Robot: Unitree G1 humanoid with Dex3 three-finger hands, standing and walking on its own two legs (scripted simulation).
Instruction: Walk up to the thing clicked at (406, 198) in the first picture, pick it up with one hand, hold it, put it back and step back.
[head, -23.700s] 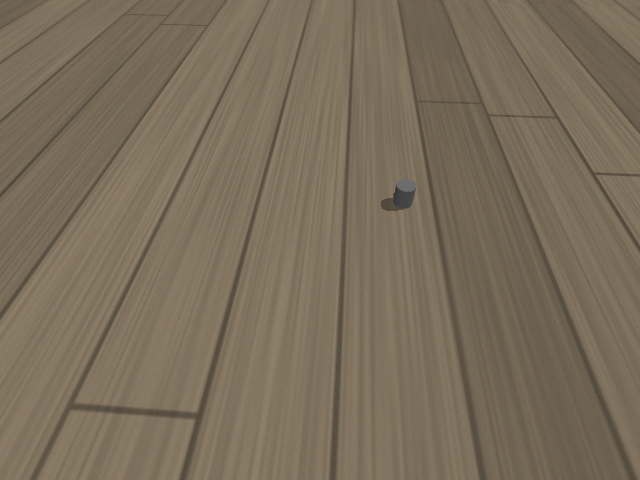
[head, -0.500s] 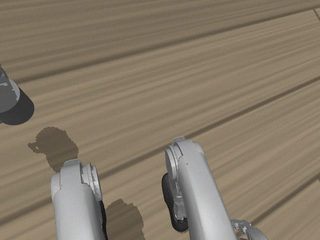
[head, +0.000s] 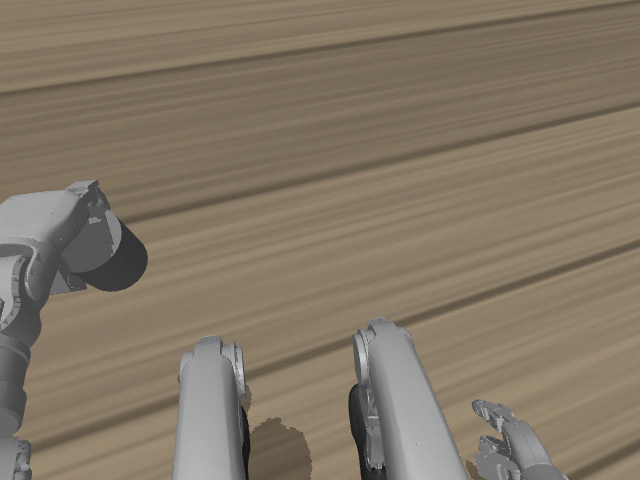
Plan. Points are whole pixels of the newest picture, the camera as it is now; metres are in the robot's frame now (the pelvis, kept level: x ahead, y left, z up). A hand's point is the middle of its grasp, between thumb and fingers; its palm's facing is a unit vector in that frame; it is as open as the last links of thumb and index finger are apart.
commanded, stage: lift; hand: left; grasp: from above
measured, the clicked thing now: (88, 250) +0.44 +0.29 -0.12
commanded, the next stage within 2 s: hold in 0.94 s
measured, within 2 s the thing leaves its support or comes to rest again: neither
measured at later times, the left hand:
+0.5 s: hand out of the picture +0.35 +0.25 +0.11, palm faces -0.45 -0.11 -0.89, open 11.5 cm
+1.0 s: hand out of the picture +0.38 +0.23 +0.19, palm faces -0.45 -0.10 -0.89, open 11.5 cm
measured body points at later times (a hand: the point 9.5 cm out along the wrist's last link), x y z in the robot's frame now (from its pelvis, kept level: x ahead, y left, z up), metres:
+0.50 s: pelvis +0.02 -0.01 +0.18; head +0.11 -0.01 +0.62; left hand +0.37 +0.25 +0.16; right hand +0.14 -0.27 +0.06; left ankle +0.08 +0.12 -0.44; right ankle +0.09 -0.16 -0.44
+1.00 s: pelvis +0.07 -0.01 +0.26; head +0.11 -0.02 +0.71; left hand +0.40 +0.23 +0.25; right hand +0.17 -0.27 +0.13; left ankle +0.08 +0.12 -0.44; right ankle +0.09 -0.16 -0.44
